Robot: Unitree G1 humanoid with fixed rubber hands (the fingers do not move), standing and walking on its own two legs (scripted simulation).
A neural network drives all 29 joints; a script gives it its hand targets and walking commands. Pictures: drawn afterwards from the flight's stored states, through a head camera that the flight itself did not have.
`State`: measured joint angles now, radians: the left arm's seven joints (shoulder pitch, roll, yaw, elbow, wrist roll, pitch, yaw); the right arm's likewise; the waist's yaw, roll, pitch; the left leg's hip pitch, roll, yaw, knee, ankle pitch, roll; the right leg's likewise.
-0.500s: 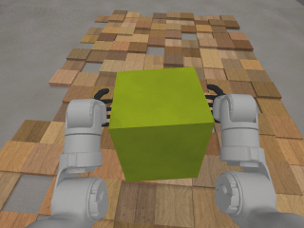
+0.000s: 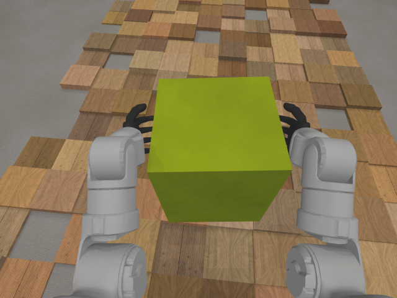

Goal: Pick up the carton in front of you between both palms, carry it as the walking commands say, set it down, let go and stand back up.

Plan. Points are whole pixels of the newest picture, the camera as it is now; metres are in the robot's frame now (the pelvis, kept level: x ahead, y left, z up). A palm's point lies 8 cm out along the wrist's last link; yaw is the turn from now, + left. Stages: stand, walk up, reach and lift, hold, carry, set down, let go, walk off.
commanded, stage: carry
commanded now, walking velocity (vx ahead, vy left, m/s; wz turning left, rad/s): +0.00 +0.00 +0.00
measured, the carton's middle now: (213, 156) +0.39 +0.00 +0.03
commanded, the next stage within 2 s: none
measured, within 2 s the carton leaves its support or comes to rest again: neither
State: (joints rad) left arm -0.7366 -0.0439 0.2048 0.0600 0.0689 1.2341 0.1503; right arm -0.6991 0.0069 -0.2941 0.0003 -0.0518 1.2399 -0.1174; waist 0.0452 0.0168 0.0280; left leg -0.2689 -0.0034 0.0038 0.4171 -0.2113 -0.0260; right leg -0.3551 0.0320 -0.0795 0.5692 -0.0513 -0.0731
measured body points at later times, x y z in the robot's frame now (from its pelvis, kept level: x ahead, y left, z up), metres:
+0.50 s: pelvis +0.04 +0.00 -0.02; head +0.07 +0.00 +0.43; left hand +0.42 +0.15 +0.09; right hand +0.42 -0.15 +0.09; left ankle -0.01 +0.08 -0.76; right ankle +0.04 -0.11 -0.74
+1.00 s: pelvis +0.01 -0.02 -0.02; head +0.01 -0.02 +0.43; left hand +0.36 +0.14 +0.09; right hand +0.38 -0.16 +0.10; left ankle -0.01 +0.08 -0.77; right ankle +0.04 -0.11 -0.74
